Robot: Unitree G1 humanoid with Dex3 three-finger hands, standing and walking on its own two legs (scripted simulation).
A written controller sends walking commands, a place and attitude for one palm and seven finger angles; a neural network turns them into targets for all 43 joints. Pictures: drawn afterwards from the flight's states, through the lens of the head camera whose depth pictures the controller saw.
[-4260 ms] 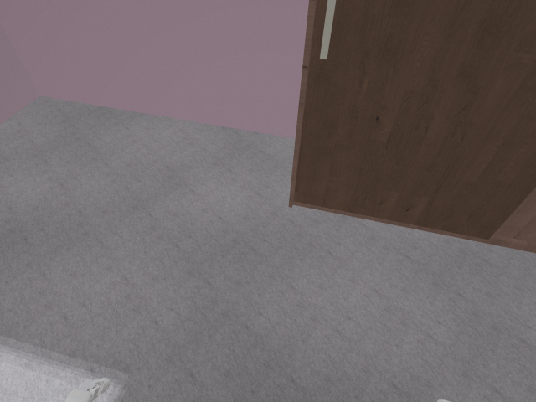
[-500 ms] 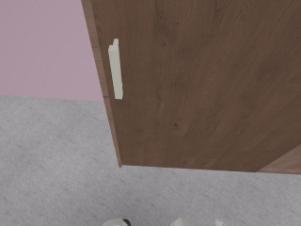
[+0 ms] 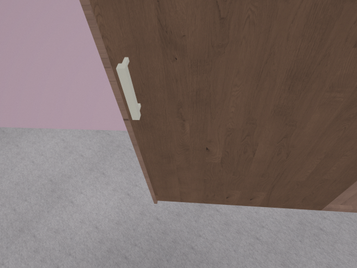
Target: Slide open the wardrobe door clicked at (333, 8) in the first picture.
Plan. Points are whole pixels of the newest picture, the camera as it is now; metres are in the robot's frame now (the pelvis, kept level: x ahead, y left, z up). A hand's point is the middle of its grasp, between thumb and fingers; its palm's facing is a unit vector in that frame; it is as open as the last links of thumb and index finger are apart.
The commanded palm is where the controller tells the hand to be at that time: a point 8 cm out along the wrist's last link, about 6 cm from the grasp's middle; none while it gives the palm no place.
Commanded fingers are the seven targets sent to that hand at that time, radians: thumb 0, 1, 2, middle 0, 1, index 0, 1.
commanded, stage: come to a stop and stand still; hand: left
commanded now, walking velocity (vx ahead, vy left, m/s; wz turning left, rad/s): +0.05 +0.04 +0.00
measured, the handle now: (131, 90) +0.53 +0.18 +0.10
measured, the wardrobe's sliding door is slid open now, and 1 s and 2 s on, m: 0.00 0.00 0.00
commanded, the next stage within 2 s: look again from close up in 0.66 s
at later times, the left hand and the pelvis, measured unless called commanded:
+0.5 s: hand out of the picture +0.01 +0.24 -0.19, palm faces +0.02 -0.98 -0.18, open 7.3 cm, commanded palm none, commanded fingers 0.00 0.90 0.90 -0.20 -0.30 -0.20 -0.30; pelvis +0.00 +0.07 -0.01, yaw -1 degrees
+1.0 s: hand out of the picture -0.02 +0.23 -0.18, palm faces +0.00 -0.97 -0.24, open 7.4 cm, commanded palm none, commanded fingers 0.00 0.90 0.90 -0.20 -0.30 -0.20 -0.30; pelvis -0.03 +0.05 -0.01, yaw +0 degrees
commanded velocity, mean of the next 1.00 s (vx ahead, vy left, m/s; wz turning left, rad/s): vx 0.00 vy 0.00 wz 0.00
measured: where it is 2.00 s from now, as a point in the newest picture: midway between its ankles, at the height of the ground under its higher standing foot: outside the picture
